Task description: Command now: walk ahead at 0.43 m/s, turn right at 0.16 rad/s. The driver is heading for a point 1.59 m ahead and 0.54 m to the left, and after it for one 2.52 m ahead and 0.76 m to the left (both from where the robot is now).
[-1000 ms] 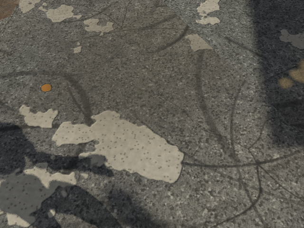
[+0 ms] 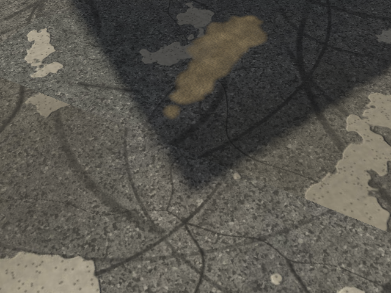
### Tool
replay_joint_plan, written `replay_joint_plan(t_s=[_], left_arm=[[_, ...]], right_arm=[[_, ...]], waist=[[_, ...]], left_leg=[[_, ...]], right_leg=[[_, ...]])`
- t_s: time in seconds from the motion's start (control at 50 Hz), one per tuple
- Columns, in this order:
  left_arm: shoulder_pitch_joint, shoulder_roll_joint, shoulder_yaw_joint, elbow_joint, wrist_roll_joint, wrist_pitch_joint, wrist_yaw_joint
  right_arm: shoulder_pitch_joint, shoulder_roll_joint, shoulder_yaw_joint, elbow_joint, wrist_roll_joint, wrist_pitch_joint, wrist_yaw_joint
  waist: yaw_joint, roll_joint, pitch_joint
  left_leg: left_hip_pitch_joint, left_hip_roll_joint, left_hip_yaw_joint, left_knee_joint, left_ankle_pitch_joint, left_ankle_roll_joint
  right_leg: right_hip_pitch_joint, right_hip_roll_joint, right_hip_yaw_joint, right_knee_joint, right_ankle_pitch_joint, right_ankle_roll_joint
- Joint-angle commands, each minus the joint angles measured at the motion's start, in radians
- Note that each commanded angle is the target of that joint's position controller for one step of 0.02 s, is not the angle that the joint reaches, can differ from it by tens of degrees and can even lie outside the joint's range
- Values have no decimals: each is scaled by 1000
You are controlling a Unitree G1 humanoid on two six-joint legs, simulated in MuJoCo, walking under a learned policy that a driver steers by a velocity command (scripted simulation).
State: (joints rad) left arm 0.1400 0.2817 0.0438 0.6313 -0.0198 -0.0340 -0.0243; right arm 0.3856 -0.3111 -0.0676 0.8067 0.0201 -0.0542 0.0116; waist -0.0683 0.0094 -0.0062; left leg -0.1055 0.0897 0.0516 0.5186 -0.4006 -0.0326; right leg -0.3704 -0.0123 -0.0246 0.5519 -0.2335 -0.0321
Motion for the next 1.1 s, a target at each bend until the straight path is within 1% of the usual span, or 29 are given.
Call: replay_joint_plan(t_s=[0.02, 0.04, 0.06, 0.1, 0.16, 0.22, 0.3, 0.38, 0.44, 0.48, 0.5, 0.52, 0.54, 0.56, 0.58, 0.62, 0.68, 0.78, 0.82, 0.88, 0.92, 0.94, 0.96, 0.98, 1.0, 1.02, 1.04, 1.06, 1.1], left_arm=[[372, 288, 89, 14, 9, -14, 15], [317, 217, 65, 11, 10, -27, 8], [269, 168, 50, 7, 15, -35, 4], [184, 118, 31, 1, 21, -39, 1], [161, 121, 33, 9, 20, -50, 8], [175, 131, 36, 39, 21, -55, 18], [228, 157, 42, 84, 21, -59, 28], [264, 164, 47, 125, 12, -47, 31], [249, 200, 57, 121, 18, -24, 48], [230, 211, 56, 104, 22, -5, 65], [292, 159, 35, 71, 51, -18, 67], [365, 51, -5, 58, 48, -48, 42], [245, 163, 21, 38, 7, -83, 23], [144, 171, 20, -4, -24, -100, 16], [105, 153, 14, -17, -9, -109, 20], [124, 155, 24, -14, 25, -94, 29], [150, 123, 16, -9, 41, -65, 35], [-54, 66, -7, -57, 38, -70, 32], [-109, 79, -3, -70, 22, -77, 24], [-119, 121, 17, -77, 11, -87, 13], [-43, 143, 35, -59, 7, -95, 12], [41, 167, 50, -44, 15, -100, 18], [180, 220, 65, -36, 32, -102, 28], [260, 298, 85, 3, 44, -86, 24], [247, 208, 71, -7, 23, -81, 17], [211, 151, 55, -14, 20, -76, 21], [165, 133, 46, -16, 28, -70, 23], [137, 112, 39, -8, 31, -67, 24], [117, 92, 34, 7, 34, -71, 28]], right_arm=[[-109, -56, 8, -144, -5, -53, -2], [-140, -129, -12, -148, 20, -62, 0], [-164, -128, -12, -148, 25, -63, 3], [-170, -109, -12, -136, -5, -58, 6], [-150, -70, -4, -120, -12, -39, 17], [-219, -40, 10, -132, -9, -28, 19], [-361, -14, 29, -171, 4, -35, 38], [-439, -25, 28, -215, 7, -39, 64], [-366, -69, 6, -217, -1, -33, 70], [-117, -152, -40, -170, 3, -21, 52], [21, -248, -66, -156, 0, -8, 34], [2, -251, -61, -170, 15, -13, 35], [11, -178, -45, -168, 7, -11, 30], [-34, -155, -38, -171, 0, -12, 24], [-93, -142, -32, -178, -4, -16, 23], [-171, -113, -22, -204, -21, -21, 15], [-181, -118, -25, -193, -12, -24, 4], [-118, -153, -36, -159, 3, -7, -19], [-73, -161, -38, -142, 7, 2, -22], [-51, -148, -36, -133, 10, 12, -25], [-71, -137, -35, -138, 5, 18, -24], [-69, -101, -23, -142, 1, 16, -22], [-56, -32, 2, -158, -13, 10, -16], [71, 12, 19, -192, 15, 0, -15], [58, -96, 0, -170, 26, 2, -20], [-49, -149, -17, -180, 18, 8, -22], [-101, -141, -19, -192, 5, 13, -24], [-134, -128, -21, -205, -3, 13, -20], [-126, -91, -20, -211, 9, 22, -10]], waist=[[203, -279, -205], [188, -199, -105], [163, -172, -42], [113, -120, 31], [73, -98, 39], [86, -70, 61], [139, -66, 104], [146, -51, 119], [88, -107, 15], [-52, -100, -134], [-63, 73, -271], [9, 243, -417], [-57, 113, -386], [-47, 61, -227], [2, -44, -104], [72, -13, -41], [101, 19, -11], [20, 43, 12], [-6, 58, 1], [6, 86, -10], [59, 114, -23], [103, 105, -71], [159, -7, -200], [105, -337, -308], [129, -246, -244], [158, -152, -123], [145, -88, -60], [132, -85, -8], [102, -132, 19]], left_leg=[[-693, -94, -67, 643, -164, 24], [-766, -28, -114, 728, -110, 48], [-767, 10, -105, 716, -15, 70], [-700, 52, -109, 621, 121, 67], [-651, 50, -88, 549, 231, 35], [-651, 36, -79, 378, 369, 11], [-559, -14, -44, 142, 541, 36], [-581, -49, -44, 36, 497, 87], [-450, -133, 30, 50, 343, 141], [-84, -180, 28, 11, 345, 200], [296, 27, -276, 70, 398, 295], [566, 245, -845, -99, 153, 490], [535, 220, -849, -194, 28, 433], [395, 188, -704, -215, 51, 384], [211, 149, -604, -239, 172, 362], [2, 86, -493, -274, 356, 352], [-148, 51, -397, -307, 477, 359], [-244, -42, -297, -274, 380, 273], [-208, -27, -342, -247, 319, 259], [-97, 13, -448, -154, 253, 235], [-81, 15, -486, -75, 262, 208], [-112, -26, -456, 26, 278, 175], [-214, -89, -370, 299, 156, 136], [-553, -214, -227, 611, -204, 73], [-679, -127, -239, 748, -166, 56], [-707, -96, -223, 788, -69, 47], [-681, -66, -196, 777, 3, 39], [-666, -41, -195, 735, 51, 34], [-602, -6, -172, 685, 95, 30]], right_leg=[[661, -385, 750, -296, -222, -284], [596, -363, 664, -309, -275, -265], [518, -316, 547, -313, -250, -237], [376, -242, 398, -357, -66, -204], [312, -207, 269, -403, 185, -203], [300, -182, 133, -422, 306, -179], [279, -178, 25, -465, 278, -144], [431, -230, -25, -414, 396, -122], [536, -233, -69, -209, 925, -83], [414, -190, -116, 177, 1037, -34], [97, -122, -115, 527, 583, 6], [-263, 97, 31, 866, -315, 66], [-369, 43, 177, 911, -284, 41], [-407, -3, 159, 859, -211, 23], [-388, -41, 143, 758, -157, 21], [-266, -85, 139, 645, -107, 39], [-218, -94, 101, 516, -73, 89], [-116, -27, 67, 125, 276, 122], [-80, 3, 77, 45, 320, 122], [-63, 10, 118, -41, 236, 94], [39, 10, 106, -86, 171, 52], [184, -18, 112, -109, 160, 15], [420, -190, 273, -103, 87, -55], [699, -407, 738, -200, -152, -220], [664, -418, 831, -250, -374, -212], [562, -370, 670, -259, -339, -168], [458, -325, 534, -267, -193, -143], [381, -284, 436, -286, -73, -137], [295, -238, 299, -334, 39, -126]])
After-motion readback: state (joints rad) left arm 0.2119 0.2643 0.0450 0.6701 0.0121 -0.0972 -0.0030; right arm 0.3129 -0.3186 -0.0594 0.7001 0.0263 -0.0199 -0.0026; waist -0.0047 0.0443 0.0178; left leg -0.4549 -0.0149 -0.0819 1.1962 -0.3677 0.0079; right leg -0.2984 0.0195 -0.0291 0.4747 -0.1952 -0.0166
